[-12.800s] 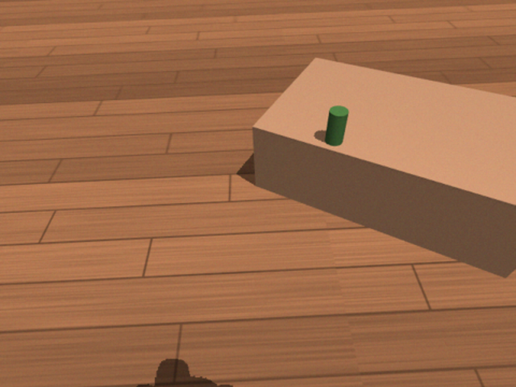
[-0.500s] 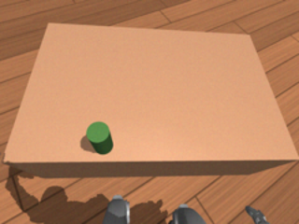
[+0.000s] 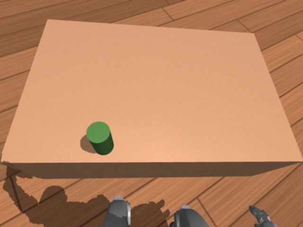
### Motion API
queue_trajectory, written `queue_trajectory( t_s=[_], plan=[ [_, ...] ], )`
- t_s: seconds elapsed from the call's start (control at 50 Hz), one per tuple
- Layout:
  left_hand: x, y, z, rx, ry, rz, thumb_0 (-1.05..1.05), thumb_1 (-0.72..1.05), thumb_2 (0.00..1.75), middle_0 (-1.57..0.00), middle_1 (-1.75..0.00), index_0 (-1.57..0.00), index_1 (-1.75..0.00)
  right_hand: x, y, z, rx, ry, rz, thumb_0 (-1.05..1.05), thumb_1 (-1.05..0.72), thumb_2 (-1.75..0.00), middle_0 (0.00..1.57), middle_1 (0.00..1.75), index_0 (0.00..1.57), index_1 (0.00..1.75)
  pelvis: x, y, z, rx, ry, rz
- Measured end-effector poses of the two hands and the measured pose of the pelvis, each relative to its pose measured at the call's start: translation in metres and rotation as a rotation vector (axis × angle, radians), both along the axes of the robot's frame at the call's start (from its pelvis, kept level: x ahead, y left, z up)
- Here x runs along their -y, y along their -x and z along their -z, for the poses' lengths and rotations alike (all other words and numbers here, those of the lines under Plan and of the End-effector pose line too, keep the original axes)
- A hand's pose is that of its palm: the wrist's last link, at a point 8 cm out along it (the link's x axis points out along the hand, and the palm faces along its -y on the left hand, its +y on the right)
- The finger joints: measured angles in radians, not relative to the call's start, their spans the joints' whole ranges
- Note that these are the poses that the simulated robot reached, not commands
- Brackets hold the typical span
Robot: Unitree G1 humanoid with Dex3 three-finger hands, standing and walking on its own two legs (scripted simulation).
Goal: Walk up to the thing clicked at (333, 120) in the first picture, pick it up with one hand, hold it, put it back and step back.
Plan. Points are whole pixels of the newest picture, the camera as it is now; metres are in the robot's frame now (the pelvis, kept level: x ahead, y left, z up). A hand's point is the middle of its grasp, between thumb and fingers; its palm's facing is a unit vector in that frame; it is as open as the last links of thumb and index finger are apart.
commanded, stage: go down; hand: left
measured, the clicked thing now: (101, 139) +0.41 +0.19 -0.22
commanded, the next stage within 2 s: approach in 1.40 s
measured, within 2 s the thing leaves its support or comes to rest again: neither
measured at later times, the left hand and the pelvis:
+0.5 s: hand out of the picture +0.35 +0.40 +0.05, palm faces +0.17 -0.98 +0.01, open 17.0 cm; pelvis +0.00 +0.00 -0.01, yaw +0 degrees
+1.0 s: hand out of the picture +0.36 +0.40 +0.06, palm faces +0.18 -0.98 +0.03, open 16.9 cm; pelvis -0.01 +0.00 -0.01, yaw +0 degrees
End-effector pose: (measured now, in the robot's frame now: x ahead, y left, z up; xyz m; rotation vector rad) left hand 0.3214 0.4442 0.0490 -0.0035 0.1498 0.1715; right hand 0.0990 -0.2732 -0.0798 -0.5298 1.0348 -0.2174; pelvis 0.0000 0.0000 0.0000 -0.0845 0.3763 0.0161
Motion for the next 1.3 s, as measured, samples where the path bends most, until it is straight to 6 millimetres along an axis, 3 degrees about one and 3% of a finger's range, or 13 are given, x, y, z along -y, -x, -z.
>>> queue_trajectory(
  t_s=[1.3],
  plan=[
    [-0.003,-0.008,-0.012,0.119,0.028,-0.020,-0.01,-0.37,0.01,-0.05,0.00,-0.05,-0.01,0.002,0.014,0.012,-0.024,-0.005,0.006,0.01,-0.94,-0.90,0.21,0.30,0.21,0.30,0.003,0.007,0.009,-0.016,0.001,0.002]
  ],
)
